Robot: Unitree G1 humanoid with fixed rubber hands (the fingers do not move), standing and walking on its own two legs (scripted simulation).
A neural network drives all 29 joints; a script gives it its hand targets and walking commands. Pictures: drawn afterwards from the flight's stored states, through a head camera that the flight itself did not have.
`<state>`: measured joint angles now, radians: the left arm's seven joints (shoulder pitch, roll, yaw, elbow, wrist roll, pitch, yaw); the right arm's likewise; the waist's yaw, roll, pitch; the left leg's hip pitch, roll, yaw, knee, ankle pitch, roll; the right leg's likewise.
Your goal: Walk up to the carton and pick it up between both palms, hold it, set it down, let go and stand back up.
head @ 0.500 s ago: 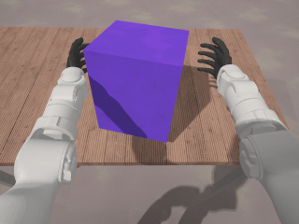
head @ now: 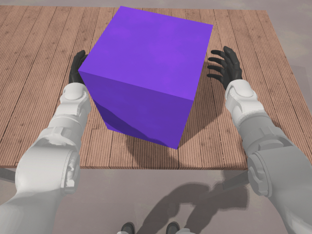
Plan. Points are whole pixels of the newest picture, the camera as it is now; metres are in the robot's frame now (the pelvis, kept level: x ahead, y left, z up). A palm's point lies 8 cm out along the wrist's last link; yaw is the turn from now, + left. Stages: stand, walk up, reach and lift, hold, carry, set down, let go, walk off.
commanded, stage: reach and lift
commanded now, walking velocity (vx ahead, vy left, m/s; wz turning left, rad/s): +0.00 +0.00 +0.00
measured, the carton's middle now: (151, 85) +0.47 +0.04 +0.06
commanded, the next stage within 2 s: none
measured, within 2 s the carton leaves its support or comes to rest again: leaves its support in 1.88 s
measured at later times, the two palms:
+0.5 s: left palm (85, 85) +0.48 +0.22 +0.05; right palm (221, 82) +0.49 -0.14 +0.05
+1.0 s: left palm (87, 83) +0.48 +0.21 +0.05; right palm (220, 85) +0.49 -0.14 +0.05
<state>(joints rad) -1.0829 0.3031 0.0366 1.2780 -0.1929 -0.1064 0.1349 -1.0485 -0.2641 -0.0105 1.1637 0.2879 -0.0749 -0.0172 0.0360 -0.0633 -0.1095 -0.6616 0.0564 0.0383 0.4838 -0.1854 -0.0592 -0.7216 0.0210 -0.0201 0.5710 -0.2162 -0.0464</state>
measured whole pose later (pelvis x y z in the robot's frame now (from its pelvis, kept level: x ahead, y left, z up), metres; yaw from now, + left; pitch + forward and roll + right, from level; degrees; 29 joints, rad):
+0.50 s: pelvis +0.01 +0.00 +0.00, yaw +0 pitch +24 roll +2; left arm -1.05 0.28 0.08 1.26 -0.18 -0.22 0.05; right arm -1.03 -0.20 -0.07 1.16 0.16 -0.21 -0.04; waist 0.04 -0.05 -0.12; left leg -0.72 0.06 0.04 0.48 -0.19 -0.06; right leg -0.78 0.02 -0.02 0.57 -0.22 -0.05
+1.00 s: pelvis +0.01 +0.00 +0.00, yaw +0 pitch +25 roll +2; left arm -1.03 0.28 0.12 1.26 -0.14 -0.32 -0.02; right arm -1.01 -0.13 -0.23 1.16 0.00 -0.31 -0.05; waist 0.04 -0.03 -0.13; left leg -0.72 0.06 0.04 0.48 -0.19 -0.06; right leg -0.78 0.02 -0.02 0.56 -0.22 -0.05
